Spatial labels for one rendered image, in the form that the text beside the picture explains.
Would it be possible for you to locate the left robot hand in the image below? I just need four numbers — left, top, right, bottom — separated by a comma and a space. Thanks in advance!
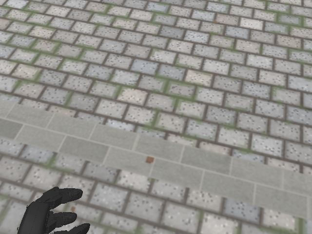
17, 186, 91, 234

